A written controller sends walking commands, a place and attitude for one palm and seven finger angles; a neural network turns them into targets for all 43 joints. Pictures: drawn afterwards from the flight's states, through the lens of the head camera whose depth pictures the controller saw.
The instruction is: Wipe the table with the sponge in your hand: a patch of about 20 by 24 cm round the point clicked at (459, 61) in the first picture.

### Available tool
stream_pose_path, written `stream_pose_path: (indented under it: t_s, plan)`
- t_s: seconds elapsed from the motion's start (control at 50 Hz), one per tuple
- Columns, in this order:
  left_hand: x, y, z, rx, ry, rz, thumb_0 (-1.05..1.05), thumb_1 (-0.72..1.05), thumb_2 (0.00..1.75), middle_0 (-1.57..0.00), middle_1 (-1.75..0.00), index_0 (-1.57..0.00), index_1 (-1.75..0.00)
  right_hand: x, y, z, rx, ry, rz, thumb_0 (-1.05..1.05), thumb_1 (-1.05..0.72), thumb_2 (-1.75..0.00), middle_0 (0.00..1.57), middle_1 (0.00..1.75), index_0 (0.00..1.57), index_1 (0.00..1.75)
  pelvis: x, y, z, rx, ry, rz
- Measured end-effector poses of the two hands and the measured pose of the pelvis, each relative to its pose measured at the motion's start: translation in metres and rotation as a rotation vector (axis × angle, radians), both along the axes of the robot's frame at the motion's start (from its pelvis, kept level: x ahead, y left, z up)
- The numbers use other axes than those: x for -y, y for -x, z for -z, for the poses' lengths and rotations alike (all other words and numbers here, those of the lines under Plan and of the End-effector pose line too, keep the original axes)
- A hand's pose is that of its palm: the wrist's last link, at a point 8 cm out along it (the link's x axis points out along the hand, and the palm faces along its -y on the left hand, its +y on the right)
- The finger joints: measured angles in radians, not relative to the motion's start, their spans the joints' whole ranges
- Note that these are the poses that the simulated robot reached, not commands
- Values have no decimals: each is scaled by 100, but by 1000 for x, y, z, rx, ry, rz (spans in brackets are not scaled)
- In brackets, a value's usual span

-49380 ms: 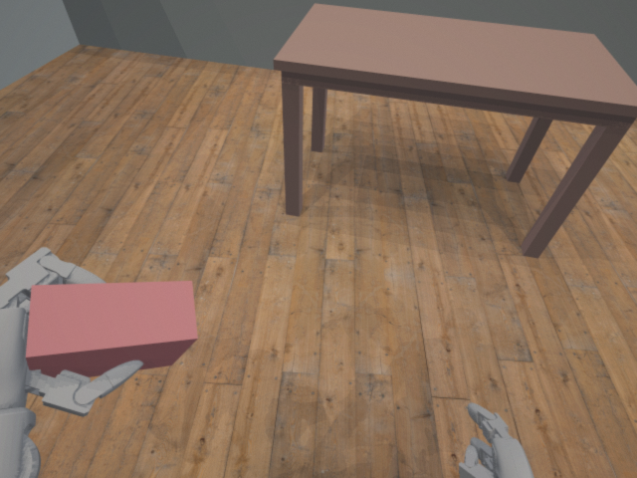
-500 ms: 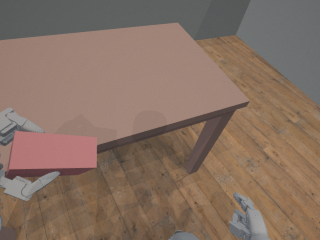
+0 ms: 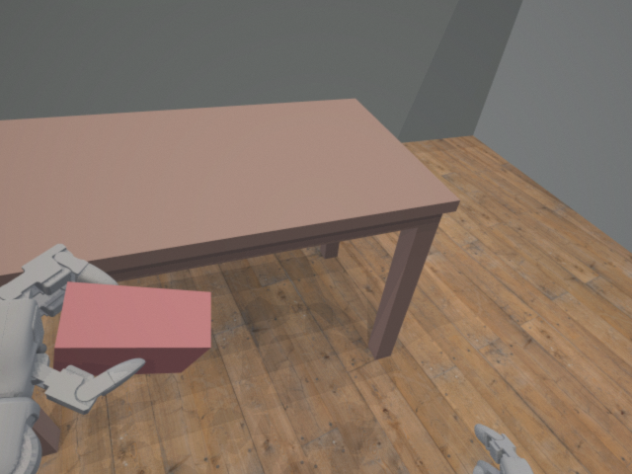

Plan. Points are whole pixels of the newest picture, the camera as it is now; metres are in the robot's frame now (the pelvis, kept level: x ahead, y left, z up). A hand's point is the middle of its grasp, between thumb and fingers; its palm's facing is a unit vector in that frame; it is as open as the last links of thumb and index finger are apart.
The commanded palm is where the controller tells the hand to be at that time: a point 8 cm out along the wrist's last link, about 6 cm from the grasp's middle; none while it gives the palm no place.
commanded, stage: stop stepping back and stand still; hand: left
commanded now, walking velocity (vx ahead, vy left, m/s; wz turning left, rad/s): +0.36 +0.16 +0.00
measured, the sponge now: (155, 334) +0.23 +0.19 +0.13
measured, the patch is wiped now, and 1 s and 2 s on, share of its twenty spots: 0.95 0.95 0.95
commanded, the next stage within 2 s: stand and wait in 1.14 s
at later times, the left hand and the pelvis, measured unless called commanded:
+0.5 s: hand out of the picture +0.04 +0.24 +0.14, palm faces +0.33 -0.88 -0.33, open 10.1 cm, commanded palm +0.01 +0.29 +0.19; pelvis -0.15 +0.01 -0.02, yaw +0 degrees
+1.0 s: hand out of the picture -0.02 +0.20 +0.17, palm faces +0.28 -0.90 -0.34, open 10.1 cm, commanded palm -0.05 +0.25 +0.19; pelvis -0.22 -0.02 +0.00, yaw -2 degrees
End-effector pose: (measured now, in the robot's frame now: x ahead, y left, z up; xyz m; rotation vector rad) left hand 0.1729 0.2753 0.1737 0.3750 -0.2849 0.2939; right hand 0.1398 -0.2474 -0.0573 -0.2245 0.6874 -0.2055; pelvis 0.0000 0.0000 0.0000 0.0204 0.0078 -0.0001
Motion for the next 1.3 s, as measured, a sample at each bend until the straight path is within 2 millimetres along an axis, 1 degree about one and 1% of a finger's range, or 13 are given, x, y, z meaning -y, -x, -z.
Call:
stream_pose_path:
  t_s: [0.1,0.2,0.28,0.36,0.46,0.54,0.66,0.72,0.9,1.0,1.08,1.2,1.3]
  plan:
    - [-5,44,5,35,-55,34,-1,-53,108,-73,-136,-76,-135,9,35,3,40,79,14,1,-90,-90,20,30,21,30,-8,42,19,-49,1,-29]
    - [-14,86,-10,40,-108,-49,-1,-53,108,-74,-135,-76,-135,-4,74,5,95,1,58,1,-90,-90,20,30,20,29,-6,60,10,17,-41,23]
    - [-17,103,-26,94,-99,-107,-1,-53,108,-74,-135,-76,-135,-17,98,30,24,-56,-21,1,-90,-90,20,30,20,29,-2,76,8,44,5,-46]
    - [-18,121,-9,99,-53,-130,-1,-53,108,-73,-136,-76,-135,-20,113,60,-76,-48,-95,1,-90,-90,20,30,21,30,2,110,27,73,48,-88]
    - [-8,154,22,-33,1,-56,-1,-53,108,-73,-136,-75,-135,-24,137,43,-72,-47,-57,2,-90,-90,20,30,21,30,-2,140,22,43,29,-27]
    - [-4,176,18,-14,-40,15,-1,-53,108,-73,-136,-76,-135,-27,154,24,23,0,-32,2,-90,-90,20,30,21,30,-9,163,24,36,32,20]
    - [-16,184,-25,96,-78,-34,-1,-53,108,-74,-135,-76,-134,-36,187,3,48,-62,-31,1,-90,-90,20,30,21,30,-6,181,-1,31,48,7]
    - [-17,186,-35,111,-41,-62,-1,-53,108,-74,-135,-76,-135,-35,202,2,21,-81,-24,1,-90,-90,20,30,21,30,-3,190,-9,22,68,9]
    - [31,209,6,-70,-28,22,-1,-53,108,-73,-136,-75,-136,2,225,29,-33,-69,-8,1,-90,-90,20,30,21,30,16,218,8,48,80,18]
    - [33,231,-7,-11,-25,48,-1,-53,108,-74,-136,-76,-135,22,236,12,-84,3,26,2,-90,-90,20,30,21,30,21,222,1,39,50,34]
    - [22,231,-17,77,-40,21,-1,-54,108,-74,-135,-76,-135,32,232,4,-20,85,46,2,-90,-90,20,30,21,30,13,224,8,21,68,44]
    - [11,213,-14,41,-40,-58,-1,-53,108,-74,-136,-76,-135,16,225,3,44,7,42,1,-90,-90,20,30,20,29,17,228,4,47,24,24]
    - [24,223,-2,-45,-28,-25,-1,-53,108,-73,-136,-75,-135,1,221,14,6,-52,-17,1,-90,-90,20,30,20,30,17,224,2,54,48,1]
